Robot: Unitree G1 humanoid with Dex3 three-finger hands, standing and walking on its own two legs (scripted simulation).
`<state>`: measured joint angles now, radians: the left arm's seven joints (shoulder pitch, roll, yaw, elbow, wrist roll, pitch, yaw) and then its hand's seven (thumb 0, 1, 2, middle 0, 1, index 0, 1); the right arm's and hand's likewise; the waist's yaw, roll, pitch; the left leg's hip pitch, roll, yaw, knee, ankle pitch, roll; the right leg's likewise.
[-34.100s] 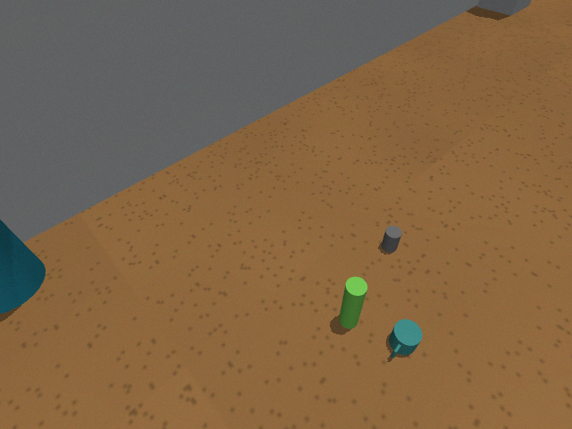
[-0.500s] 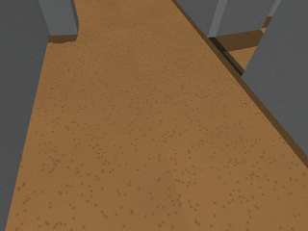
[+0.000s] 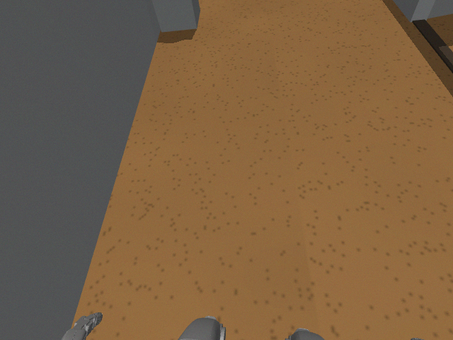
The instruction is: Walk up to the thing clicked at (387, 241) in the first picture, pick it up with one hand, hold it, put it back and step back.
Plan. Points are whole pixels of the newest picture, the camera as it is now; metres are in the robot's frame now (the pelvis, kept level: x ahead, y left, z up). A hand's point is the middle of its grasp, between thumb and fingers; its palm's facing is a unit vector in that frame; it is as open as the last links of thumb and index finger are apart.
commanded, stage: walk up
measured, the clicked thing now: out of the picture -0.27 -0.40 -0.71
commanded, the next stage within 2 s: stand in 1.30 s
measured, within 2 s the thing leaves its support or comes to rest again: neither
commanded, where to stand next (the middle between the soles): +0.05 +0.02 m, yaw +7 degrees
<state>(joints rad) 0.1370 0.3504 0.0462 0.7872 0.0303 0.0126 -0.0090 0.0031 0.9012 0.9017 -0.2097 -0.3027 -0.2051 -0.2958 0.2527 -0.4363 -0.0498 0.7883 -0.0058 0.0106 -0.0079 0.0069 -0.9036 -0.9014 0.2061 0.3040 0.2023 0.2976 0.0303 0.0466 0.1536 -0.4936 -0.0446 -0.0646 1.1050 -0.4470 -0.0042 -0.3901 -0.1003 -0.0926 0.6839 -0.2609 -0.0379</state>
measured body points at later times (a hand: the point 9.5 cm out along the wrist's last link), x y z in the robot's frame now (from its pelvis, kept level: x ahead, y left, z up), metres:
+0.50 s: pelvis -0.01 +0.01 +0.00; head +0.02 +0.02 +0.44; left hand -0.01 +0.32 -0.13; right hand +0.13 -0.30 -0.12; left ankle +0.01 +0.12 -0.72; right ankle +0.02 -0.14 -0.72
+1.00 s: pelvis +0.00 +0.01 +0.02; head +0.02 +0.02 +0.47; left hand +0.02 +0.34 -0.11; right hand +0.16 -0.27 -0.11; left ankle +0.00 +0.12 -0.72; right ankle +0.02 -0.14 -0.72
